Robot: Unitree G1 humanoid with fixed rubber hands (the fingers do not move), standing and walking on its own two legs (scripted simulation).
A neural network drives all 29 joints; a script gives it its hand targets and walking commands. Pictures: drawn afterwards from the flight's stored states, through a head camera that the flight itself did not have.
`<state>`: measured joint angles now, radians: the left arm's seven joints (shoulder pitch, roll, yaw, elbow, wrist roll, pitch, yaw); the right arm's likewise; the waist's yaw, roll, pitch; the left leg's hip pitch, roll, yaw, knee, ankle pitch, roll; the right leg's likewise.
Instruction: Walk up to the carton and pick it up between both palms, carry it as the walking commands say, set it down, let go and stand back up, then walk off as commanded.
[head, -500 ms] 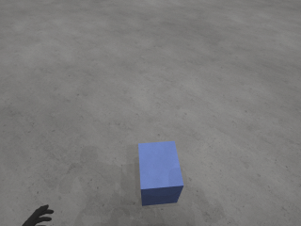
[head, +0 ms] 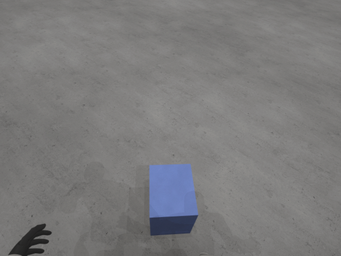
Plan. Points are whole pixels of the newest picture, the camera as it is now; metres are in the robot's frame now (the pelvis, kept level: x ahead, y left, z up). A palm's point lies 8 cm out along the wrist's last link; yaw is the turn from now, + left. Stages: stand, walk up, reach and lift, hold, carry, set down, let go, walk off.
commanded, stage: walk up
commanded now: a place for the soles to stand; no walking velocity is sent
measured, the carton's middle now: (170, 200) +0.51 -0.01 -0.61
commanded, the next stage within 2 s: stand in 1.58 s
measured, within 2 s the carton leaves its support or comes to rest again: neither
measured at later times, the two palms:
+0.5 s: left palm out of the picture +0.10 +0.26 -0.10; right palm out of the picture +0.15 -0.37 -0.09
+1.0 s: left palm out of the picture +0.11 +0.26 -0.08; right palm (323, 253) +0.18 -0.36 -0.08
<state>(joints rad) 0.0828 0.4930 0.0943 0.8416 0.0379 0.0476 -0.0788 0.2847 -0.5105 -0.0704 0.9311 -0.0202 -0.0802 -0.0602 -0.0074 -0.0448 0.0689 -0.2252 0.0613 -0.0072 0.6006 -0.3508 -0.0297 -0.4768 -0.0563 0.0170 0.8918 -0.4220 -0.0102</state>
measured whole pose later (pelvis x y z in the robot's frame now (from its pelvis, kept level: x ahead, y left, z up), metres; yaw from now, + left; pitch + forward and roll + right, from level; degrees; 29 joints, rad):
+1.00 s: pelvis +0.04 -0.06 +0.02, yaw +6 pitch -2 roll +0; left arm 0.04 0.41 0.01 1.09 0.01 -0.03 -0.01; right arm 0.07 -0.40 -0.01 1.09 -0.01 -0.03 0.01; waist 0.01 0.00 0.04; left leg -0.15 0.00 -0.01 0.37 -0.19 0.00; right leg -0.17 -0.04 -0.10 0.37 -0.17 0.00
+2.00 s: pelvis +0.05 -0.07 +0.00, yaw +4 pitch +3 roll +0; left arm 0.04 0.30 0.19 0.58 0.07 0.22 -0.06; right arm 0.00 -0.32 -0.15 0.62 -0.05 0.23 0.08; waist 0.01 -0.01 0.16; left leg -0.36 0.02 0.02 0.65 -0.34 -0.01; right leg -0.40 -0.02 -0.05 0.65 -0.30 -0.01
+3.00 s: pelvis -0.01 -0.06 -0.10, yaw +4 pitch +40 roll +1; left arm -1.06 0.26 0.32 0.89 0.00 0.16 0.02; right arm -1.11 -0.29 -0.26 0.94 -0.02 0.17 -0.02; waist 0.02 -0.01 0.00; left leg -1.42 0.00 0.02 1.06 -0.35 0.00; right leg -1.45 -0.01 0.01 1.05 -0.29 0.01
